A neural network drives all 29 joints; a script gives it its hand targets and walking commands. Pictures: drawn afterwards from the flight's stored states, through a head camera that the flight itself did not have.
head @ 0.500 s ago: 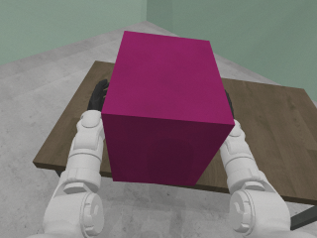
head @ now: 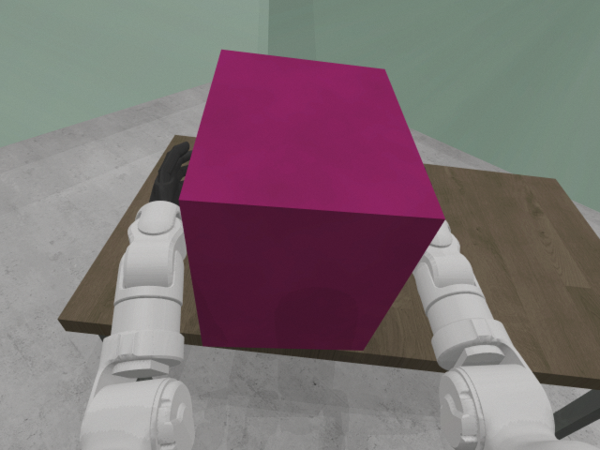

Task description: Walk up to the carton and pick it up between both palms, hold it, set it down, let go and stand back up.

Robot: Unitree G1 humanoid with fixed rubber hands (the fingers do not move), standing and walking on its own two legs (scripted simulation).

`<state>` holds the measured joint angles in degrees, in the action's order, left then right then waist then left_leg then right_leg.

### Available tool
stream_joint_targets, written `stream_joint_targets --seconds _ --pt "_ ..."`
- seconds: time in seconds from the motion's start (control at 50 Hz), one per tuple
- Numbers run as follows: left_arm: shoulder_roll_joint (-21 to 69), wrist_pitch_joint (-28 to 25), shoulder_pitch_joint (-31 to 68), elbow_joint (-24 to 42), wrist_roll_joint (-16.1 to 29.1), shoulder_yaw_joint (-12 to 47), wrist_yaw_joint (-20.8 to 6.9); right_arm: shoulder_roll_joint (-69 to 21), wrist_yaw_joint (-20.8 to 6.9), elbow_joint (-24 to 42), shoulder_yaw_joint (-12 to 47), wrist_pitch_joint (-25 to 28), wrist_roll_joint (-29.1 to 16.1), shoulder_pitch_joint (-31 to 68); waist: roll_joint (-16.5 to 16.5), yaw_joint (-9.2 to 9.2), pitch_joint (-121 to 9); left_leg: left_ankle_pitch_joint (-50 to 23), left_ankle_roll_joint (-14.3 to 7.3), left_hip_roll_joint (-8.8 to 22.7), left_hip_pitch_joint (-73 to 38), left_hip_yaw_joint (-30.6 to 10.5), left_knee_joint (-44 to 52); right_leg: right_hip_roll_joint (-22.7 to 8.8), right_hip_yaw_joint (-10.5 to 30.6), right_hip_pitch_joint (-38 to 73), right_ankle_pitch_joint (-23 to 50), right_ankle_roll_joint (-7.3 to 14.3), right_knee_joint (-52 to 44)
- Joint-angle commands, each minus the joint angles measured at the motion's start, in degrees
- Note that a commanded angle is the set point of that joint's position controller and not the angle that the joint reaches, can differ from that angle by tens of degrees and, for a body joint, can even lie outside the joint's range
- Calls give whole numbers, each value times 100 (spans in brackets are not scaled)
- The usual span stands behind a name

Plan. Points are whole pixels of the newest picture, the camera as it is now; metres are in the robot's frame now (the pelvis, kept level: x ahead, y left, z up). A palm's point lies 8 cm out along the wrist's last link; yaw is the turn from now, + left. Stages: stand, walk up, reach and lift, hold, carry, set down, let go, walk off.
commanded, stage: reach and lift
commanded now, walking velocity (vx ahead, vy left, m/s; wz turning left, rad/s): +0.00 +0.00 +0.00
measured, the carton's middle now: (295, 205) +0.42 +0.00 +0.12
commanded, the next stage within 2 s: hold in 1.50 s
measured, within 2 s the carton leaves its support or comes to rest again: neither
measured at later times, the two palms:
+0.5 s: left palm (164, 191) +0.36 +0.17 +0.19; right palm (432, 203) +0.37 -0.17 +0.19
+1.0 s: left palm (159, 176) +0.36 +0.17 +0.22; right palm (442, 186) +0.36 -0.17 +0.22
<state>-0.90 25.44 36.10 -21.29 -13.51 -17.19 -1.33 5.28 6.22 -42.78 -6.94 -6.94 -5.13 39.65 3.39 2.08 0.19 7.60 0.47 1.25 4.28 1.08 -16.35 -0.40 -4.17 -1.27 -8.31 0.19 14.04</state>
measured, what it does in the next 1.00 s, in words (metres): stands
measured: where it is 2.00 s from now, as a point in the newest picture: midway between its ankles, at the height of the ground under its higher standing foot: outside the picture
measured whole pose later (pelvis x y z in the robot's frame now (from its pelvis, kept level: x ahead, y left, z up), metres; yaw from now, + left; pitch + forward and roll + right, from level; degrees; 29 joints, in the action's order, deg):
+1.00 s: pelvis -0.01 +0.00 +0.00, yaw +0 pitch -7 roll +0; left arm -1.5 40.7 38.5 -10.5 -15.1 -18.1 -2.6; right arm 7.5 7.7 -36.9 -4.0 -20.1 -11.5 44.9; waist 3.0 4.2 -1.7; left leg 7.7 0.4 1.2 2.6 1.1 -17.1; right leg -0.2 -3.4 0.1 -8.4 0.3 15.0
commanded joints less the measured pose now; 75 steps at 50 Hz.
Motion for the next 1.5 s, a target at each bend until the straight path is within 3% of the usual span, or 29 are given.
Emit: stream_joint_targets --seconds 0.0,0.2,0.38,0.48,0.58,0.74,0.96,1.3,1.32,1.34,1.42,1.48 --pt "3009 -77 3070 600 419 2274 -777 -3043 -549 1509 1770 272 -193 3586 -273 41 -2068 -1379 133 -327 -987 167 -65 305 -88 277 919 -289 -73" --pt "3012 309 3172 1202 569 2570 -724 -3044 -536 1976 2004 -22 -497 3763 -392 129 -2253 -1540 147 -298 -1193 93 -152 343 -101 153 937 -256 -24" --pt "2901 634 3221 1271 535 2433 -805 -3008 -513 2000 1994 -341 -596 3862 -323 150 -1993 -1057 49 -299 -998 120 -23 315 -65 133 572 -277 -88" --pt "2894 728 3315 1553 651 2582 -804 -3084 -467 2271 2169 -452 -778 3941 -331 217 -2300 -1316 72 -314 -1126 93 -121 330 -50 254 954 -301 -27" --pt "2769 889 3283 1548 566 2418 -874 -3057 -430 2242 2152 -636 -817 3923 -237 206 -2046 -1069 26 -326 -923 122 -22 309 -35 322 781 -318 -56" --pt "2749 1062 3449 1767 640 2490 -888 -3068 -414 2366 2237 -823 -1029 4074 -351 222 -2150 -1216 52 -314 -1011 109 -81 324 -27 331 955 -306 -31" --pt "2749 1207 3758 1569 649 2388 -901 -2977 -464 2095 2045 -1035 -1045 4288 -350 248 -2035 -886 59 -266 -924 86 10 351 -13 133 482 -236 -97" --pt "2680 1374 4009 1622 669 2286 -939 -2977 -426 2071 2107 -1223 -1328 4593 -357 256 -2278 -1297 85 -296 -1013 77 -140 374 55 352 1006 -256 -40" --pt "2373 1431 3959 889 392 1851 -1016 -3069 -345 1801 1999 -1310 -1154 4820 -87 204 -1694 -488 -157 -477 -518 162 43 219 140 387 708 -365 -213" --pt "2491 1385 4042 1027 466 1884 -1064 -3180 -326 1740 1991 -1301 -1156 4796 -63 196 -1777 -212 -182 -427 -393 168 200 241 127 365 607 -377 -123" --pt "2598 1311 4219 1385 660 2164 -1011 -3194 -296 2077 2139 -1253 -1375 4934 -257 253 -2424 -1076 -42 -435 -780 89 -99 346 99 591 1307 -352 31" --pt "2628 1359 4164 1498 697 2223 -976 -3058 -276 2049 2152 -1339 -1463 4817 -355 303 -2354 -1190 47 -397 -864 54 -114 388 73 448 1130 -314 10"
